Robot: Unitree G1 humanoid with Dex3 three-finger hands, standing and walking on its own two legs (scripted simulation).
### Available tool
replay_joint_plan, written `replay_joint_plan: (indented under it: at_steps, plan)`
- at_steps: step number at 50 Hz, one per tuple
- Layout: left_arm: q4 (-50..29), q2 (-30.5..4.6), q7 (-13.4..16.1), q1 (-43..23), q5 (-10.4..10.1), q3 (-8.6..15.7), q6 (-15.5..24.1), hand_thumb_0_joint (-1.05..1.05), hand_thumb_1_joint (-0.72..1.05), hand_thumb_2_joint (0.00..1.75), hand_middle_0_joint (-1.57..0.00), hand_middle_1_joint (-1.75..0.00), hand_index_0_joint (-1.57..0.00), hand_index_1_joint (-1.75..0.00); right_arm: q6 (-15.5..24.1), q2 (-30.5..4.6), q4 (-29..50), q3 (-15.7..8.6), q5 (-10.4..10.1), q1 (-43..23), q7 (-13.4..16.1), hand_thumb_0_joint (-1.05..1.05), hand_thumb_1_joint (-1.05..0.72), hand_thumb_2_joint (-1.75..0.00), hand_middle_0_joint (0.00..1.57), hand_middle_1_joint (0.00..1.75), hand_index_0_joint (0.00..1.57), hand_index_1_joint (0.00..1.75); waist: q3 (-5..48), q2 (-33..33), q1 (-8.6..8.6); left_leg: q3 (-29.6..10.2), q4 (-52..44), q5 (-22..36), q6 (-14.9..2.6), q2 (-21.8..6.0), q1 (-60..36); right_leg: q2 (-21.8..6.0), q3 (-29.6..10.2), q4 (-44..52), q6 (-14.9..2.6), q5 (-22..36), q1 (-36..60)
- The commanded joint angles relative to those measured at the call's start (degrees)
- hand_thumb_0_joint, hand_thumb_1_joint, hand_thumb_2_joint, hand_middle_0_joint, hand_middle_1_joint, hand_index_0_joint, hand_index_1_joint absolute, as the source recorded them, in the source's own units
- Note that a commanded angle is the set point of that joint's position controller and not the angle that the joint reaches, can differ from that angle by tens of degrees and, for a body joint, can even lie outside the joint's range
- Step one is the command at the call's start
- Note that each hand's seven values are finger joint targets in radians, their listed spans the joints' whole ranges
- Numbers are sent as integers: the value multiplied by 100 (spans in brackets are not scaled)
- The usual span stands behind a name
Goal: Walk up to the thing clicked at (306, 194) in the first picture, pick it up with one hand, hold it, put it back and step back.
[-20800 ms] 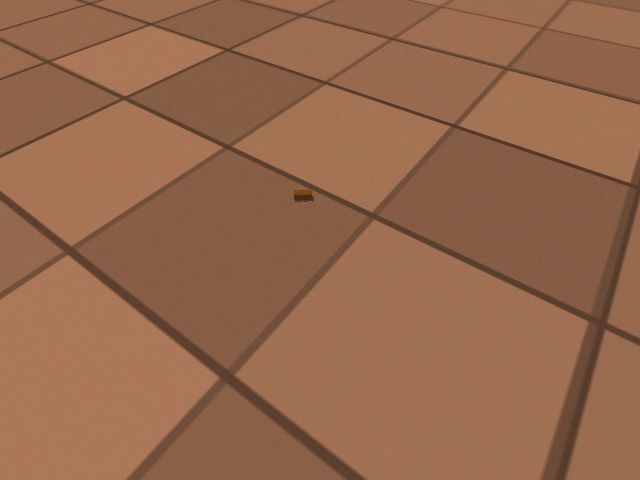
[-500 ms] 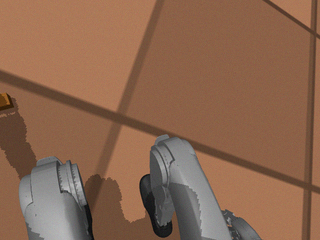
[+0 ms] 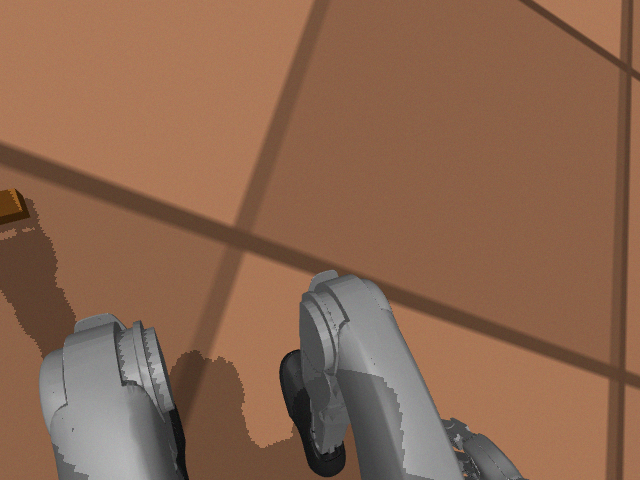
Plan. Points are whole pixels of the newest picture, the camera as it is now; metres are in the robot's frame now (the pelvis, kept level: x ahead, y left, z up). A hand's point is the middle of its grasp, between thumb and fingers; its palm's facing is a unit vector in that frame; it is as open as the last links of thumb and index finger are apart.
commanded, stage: rise first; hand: left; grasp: from above
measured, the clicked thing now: out of the picture +0.48 +0.35 -0.30
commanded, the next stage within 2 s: approach in 0.44 s
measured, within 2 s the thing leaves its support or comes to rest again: neither
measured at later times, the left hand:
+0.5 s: hand out of the picture +0.44 +0.38 -0.17, palm faces -0.41 -0.14 -0.90, open 13.0 cm
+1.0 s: hand out of the picture +0.49 +0.33 -0.16, palm faces -0.36 -0.11 -0.93, open 13.2 cm
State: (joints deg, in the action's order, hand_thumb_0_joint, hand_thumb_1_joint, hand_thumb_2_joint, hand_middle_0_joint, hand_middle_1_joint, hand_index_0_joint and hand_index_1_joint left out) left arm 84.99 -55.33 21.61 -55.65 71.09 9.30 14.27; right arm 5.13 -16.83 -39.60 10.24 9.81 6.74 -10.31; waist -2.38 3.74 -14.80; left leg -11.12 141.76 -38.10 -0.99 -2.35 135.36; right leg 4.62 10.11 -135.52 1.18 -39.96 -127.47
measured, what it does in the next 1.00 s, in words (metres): stands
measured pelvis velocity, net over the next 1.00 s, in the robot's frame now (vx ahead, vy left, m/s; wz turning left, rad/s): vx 0.00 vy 0.00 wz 0.00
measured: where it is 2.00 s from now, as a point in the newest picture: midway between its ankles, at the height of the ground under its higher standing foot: (247, 456)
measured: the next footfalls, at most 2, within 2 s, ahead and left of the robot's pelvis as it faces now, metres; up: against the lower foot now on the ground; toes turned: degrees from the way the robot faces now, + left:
none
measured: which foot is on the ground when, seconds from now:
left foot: down 0.00-1.00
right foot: down 0.00-1.00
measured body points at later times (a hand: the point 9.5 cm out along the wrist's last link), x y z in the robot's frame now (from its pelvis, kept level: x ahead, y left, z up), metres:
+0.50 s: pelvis +0.00 +0.00 +0.00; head +0.24 +0.11 +0.36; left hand +0.45 +0.39 -0.12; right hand +0.08 -0.26 -0.09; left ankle +0.08 +0.13 -0.28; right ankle +0.10 -0.11 -0.28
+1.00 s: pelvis +0.00 +0.00 +0.00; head +0.25 +0.09 +0.36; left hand +0.51 +0.33 -0.11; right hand +0.06 -0.26 -0.08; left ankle +0.08 +0.13 -0.28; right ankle +0.10 -0.11 -0.28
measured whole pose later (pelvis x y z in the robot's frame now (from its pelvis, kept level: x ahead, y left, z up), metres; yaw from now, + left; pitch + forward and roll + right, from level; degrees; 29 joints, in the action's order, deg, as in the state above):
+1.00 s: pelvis +0.00 +0.00 +0.00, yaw +0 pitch +32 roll -11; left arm 89.7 -52.3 25.0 -63.8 71.4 6.2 7.3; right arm 6.2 -17.3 -37.8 11.9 9.5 8.5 -10.1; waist -1.7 2.6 -19.3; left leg -10.9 140.8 -38.1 -0.7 -2.9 136.0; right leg 5.1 9.8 -134.8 0.9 -39.3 -129.1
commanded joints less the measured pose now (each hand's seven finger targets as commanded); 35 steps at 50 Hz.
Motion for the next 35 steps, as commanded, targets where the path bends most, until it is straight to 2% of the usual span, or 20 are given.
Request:
replay_joint_plan:
  at_steps: [1, 4, 6, 7, 9, 10, 11, 12, 15, 18, 23, 24, 26, 28, 29, 31, 33, 35]
  plan:
    - [-739, -1715, 209, -1534, -68, 136, -19, 0, -31, 81, -28, -76, -27, -77, 39, -1625, 18, -487, -41, 1114, 53, 0, -88, -89, 20, 30, 20, 30, 3692, -2465, -51, 358, -1438, 927, -21, -22, -3218, 107, 278, 1278, -291, 1335, 1451]
    - [-823, -1716, 192, -1568, -68, 127, -64, 0, -31, 81, -28, -77, -27, -78, 32, -1604, 22, -484, -40, 1150, 48, 0, -89, -89, 20, 30, 20, 30, 3787, -2520, -40, 394, -1402, 1090, -23, -20, -3280, 112, 254, 1296, -281, 1468, 1549]
    - [-947, -1760, 208, -1555, -152, 236, -52, 0, -31, 80, -29, -77, -28, -77, 12, -1638, 31, -486, -31, 1141, 42, 0, -88, -89, 20, 30, 20, 30, 3933, -2598, 0, 381, -1463, 1111, -5, -15, -3330, 104, 285, 1270, -286, 1472, 1629]
    - [-776, -1673, 191, -1429, -163, 164, -65, 0, -30, 80, -29, -76, -28, -77, 14, -1608, 41, -487, -40, 1094, 41, 0, -89, -89, 20, 30, 20, 30, 3741, -2584, 29, 404, -1447, 1046, -14, -16, -3215, 103, 270, 1286, -296, 1419, 1516]
    - [-801, -1587, 134, -1453, -113, 85, -70, 0, -32, 81, -28, -77, -27, -78, 1, -1605, 18, -482, -24, 1179, 34, 0, -89, -89, 20, 30, 20, 30, 3701, -2469, -78, 407, -1452, 987, -28, -7, -3165, 110, 275, 1326, -281, 1391, 1593]
    - [-853, -1664, 115, -1499, -107, 129, -62, 0, -32, 81, -27, -78, -26, -79, 3, -1626, 87, -501, -43, 1126, 29, 0, -88, -89, 20, 30, 20, 30, 3737, -2430, -61, 386, -1450, 1003, -27, -18, -3159, 109, 272, 1304, -289, 1405, 1568]
    - [-803, -1628, 116, -1435, -149, 106, -51, 0, -33, 82, -28, -77, -26, -78, -9, -1588, 18, -485, -38, 1139, 38, 0, -88, -89, 20, 30, 20, 30, 3742, -2369, -6, 426, -1375, 945, -52, -21, -3059, 140, 250, 1358, -280, 1359, 1576]
    - [-903, -1579, 117, -1482, -204, 92, -24, 0, -32, 81, -28, -76, -27, -77, -21, -1593, 40, -470, -41, 1125, 33, 0, -88, -89, 20, 30, 20, 30, 3790, -2383, -42, 417, -1407, 955, -49, -8, -3079, 130, 255, 1357, -277, 1376, 1654]
    - [-920, -1703, 116, -1486, -145, 152, 3, 0, -33, 82, -27, -77, -26, -78, -6, -1631, 32, -470, -27, 1197, 37, 0, -88, -89, 20, 30, 20, 30, 3682, -2316, -67, 417, -1399, 951, -47, -6, -3067, 122, 264, 1379, -268, 1358, 1689]
    - [-951, -1870, 152, -1514, -148, 251, 54, 0, -33, 82, -28, -76, -26, -77, 3, -1615, 56, -443, -32, 1139, 42, 0, -89, -89, 20, 30, 20, 30, 3811, -2404, -6, 415, -1370, 948, -42, -17, -3144, 123, 246, 1360, -277, 1348, 1715]
    - [-854, -1713, 215, -1515, -86, 175, 77, 0, -37, 85, -25, -79, -23, -80, -10, -1608, 20, -460, -13, 1097, 56, 0, -88, -89, 20, 30, 20, 30, 3745, -2516, -36, 393, -1425, 847, -25, -14, -3144, 141, 291, 1324, -293, 1255, 1530]
    - [-984, -1772, 221, -1616, -91, 214, 79, 0, -37, 85, -24, -80, -23, -81, -3, -1635, 38, -485, -19, 1123, 65, 0, -88, -89, 20, 30, 20, 30, 3778, -2483, -43, 392, -1426, 871, -32, -20, -3181, 133, 295, 1346, -281, 1284, 1535]
    - [-776, -1710, 211, -1509, -29, 141, 35, 0, -37, 86, -25, -79, -23, -81, 9, -1611, 17, -478, -3, 1150, 54, 0, -88, -89, 20, 30, 20, 30, 3646, -2343, -84, 447, -1332, 908, -60, -17, -3035, 138, 239, 1400, -260, 1345, 1613]
    - [-789, -1724, 248, -1546, -99, 186, 42, 0, -37, 85, -24, -81, -23, -83, 16, -1624, 37, -456, -3, 1147, 62, 0, -88, -89, 20, 30, 20, 30, 3688, -2320, -82, 403, -1376, 860, -55, -12, -2996, 135, 284, 1383, -265, 1295, 1613]
    - [-741, -1581, 247, -1489, -91, 97, 40, 0, -39, 86, -23, -82, -22, -83, 18, -1611, 20, -458, 12, 1147, 55, 0, -88, -89, 20, 30, 20, 30, 3698, -2404, -79, 400, -1431, 866, -36, -9, -3078, 130, 302, 1360, -272, 1303, 1608]
    - [-753, -1340, 208, -1639, -68, -99, 1, 0, -39, 86, -22, -84, -22, -85, 32, -1587, -20, -471, 9, 1219, 40, 0, -89, -89, 20, 30, 20, 30, 3653, -2428, -197, 355, -1445, 870, -24, -24, -3158, 139, 320, 1353, -278, 1321, 1505]
    - [-996, -1197, 216, -1958, -136, -229, 4, 0, -38, 86, -22, -85, -21, -85, 64, -1625, 0, -507, -19, 1229, 45, 0, -88, -89, 20, 30, 20, 30, 3717, -2498, -288, 297, -1472, 814, -6, -48, -3271, 129, 343, 1334, -285, 1311, 1367]
    - [-1166, -1053, 261, -2165, -76, -351, -30, 0, -40, 86, -22, -84, -21, -85, 77, -1623, -49, -527, -19, 1284, 55, 0, -89, -89, 20, 30, 20, 30, 3896, -2785, -287, 287, -1521, 904, 37, -58, -3546, 116, 356, 1284, -298, 1393, 1308]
